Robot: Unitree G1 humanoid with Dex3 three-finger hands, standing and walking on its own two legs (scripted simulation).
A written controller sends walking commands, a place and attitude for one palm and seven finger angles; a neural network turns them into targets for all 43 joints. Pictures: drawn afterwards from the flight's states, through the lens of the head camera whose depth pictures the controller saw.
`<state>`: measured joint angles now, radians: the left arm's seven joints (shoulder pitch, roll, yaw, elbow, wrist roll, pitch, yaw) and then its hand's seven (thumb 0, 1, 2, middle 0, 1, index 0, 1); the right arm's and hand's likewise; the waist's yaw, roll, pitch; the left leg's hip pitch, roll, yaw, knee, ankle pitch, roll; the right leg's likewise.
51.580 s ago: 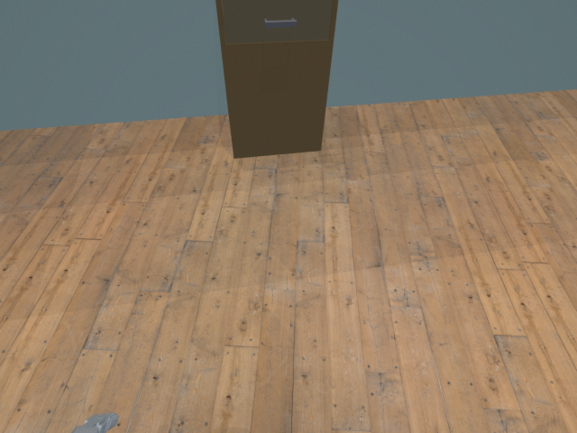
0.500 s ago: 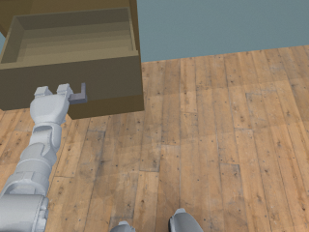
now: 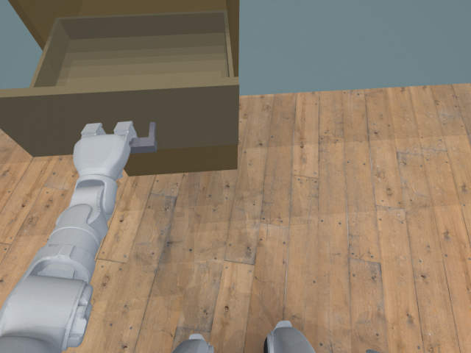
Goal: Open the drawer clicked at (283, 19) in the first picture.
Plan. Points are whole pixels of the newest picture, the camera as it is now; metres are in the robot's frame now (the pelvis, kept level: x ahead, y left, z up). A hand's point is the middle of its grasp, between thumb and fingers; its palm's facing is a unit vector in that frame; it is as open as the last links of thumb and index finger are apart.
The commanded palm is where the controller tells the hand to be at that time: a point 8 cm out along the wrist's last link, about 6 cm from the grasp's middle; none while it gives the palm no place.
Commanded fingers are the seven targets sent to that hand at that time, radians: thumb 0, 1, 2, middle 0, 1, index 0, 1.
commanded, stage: open the thumb to release the handle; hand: left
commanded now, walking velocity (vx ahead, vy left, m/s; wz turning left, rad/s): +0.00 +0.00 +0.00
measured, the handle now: (121, 137) +0.50 +0.22 +0.00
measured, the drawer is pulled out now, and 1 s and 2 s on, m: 0.30 0.30 0.29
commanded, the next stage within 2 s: lift the hand off the handle in 0.40 s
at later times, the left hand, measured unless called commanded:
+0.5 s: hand (115, 169) +0.44 +0.23 -0.02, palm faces -0.05 +0.01 -1.00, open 13.2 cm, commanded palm +0.43 +0.23 +0.03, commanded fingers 0.00 -0.50 0.30 -0.30 -1.20 -0.30 -1.20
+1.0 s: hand (119, 157) +0.46 +0.22 +0.00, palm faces -0.07 -0.01 -1.00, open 13.5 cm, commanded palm +0.45 +0.23 +0.06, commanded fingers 0.00 -0.50 0.30 -0.30 -1.20 -0.30 -1.20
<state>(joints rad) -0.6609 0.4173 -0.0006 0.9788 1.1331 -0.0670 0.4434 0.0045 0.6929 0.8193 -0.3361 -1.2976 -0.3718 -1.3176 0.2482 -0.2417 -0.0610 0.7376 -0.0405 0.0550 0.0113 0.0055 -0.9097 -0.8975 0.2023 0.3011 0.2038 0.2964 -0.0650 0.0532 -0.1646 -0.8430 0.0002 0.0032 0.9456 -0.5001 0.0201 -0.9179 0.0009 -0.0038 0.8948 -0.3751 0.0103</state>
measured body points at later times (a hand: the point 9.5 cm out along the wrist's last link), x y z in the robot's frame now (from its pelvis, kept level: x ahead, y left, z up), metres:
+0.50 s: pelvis -0.03 -0.01 -0.01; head +0.10 -0.02 +0.42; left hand +0.44 +0.22 +0.04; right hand -0.02 -0.29 -0.14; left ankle -0.04 +0.10 -0.68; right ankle +0.02 -0.13 -0.68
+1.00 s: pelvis -0.02 -0.01 +0.00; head +0.11 -0.02 +0.43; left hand +0.46 +0.22 +0.05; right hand -0.01 -0.28 -0.14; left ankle -0.04 +0.10 -0.68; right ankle +0.02 -0.13 -0.68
